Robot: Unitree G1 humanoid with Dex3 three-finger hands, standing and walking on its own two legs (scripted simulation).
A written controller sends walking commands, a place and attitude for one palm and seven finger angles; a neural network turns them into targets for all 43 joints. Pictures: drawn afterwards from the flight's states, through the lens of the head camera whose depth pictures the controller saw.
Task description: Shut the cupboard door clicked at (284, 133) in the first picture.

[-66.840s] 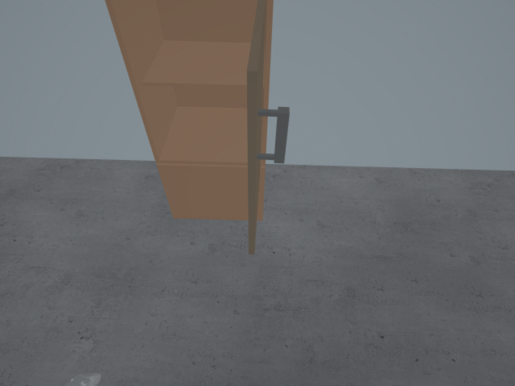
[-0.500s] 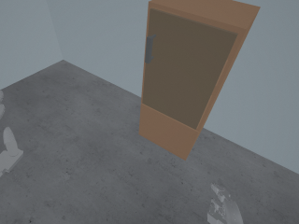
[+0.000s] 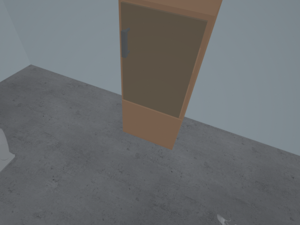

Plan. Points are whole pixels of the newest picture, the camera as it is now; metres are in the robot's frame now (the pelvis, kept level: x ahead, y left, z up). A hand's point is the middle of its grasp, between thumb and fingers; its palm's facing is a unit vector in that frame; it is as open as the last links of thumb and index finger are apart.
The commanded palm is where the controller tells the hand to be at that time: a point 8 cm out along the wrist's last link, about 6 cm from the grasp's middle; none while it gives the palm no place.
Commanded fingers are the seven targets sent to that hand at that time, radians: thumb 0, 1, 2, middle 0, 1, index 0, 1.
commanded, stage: stop stepping back and stand still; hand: left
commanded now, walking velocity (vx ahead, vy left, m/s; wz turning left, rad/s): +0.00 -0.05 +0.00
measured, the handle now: (126, 42) +0.93 +0.12 +0.05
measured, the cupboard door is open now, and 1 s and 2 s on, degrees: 0 0 0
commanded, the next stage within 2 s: let the arm hang, fingers relaxed in 0.46 s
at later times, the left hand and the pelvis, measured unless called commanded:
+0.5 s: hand (23, 145) +0.24 +0.26 +0.16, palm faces +0.43 -0.79 -0.44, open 7.4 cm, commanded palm +0.17 +0.29 +0.18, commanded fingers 0.00 0.90 0.90 -0.20 -0.30 -0.20 -0.30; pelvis +0.03 +0.00 +0.00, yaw -1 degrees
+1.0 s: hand out of the picture -0.01 +0.19 -0.18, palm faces +0.02 -0.98 -0.20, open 7.0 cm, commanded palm none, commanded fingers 0.00 0.90 0.90 -0.20 -0.30 -0.20 -0.30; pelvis +0.00 +0.01 +0.00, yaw +0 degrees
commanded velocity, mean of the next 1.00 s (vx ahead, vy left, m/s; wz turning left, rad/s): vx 0.00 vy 0.00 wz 0.00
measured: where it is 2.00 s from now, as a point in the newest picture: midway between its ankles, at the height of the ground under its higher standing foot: outside the picture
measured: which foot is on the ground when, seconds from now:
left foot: down 0.00-1.00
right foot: up 0.00-0.04, down 0.06-1.00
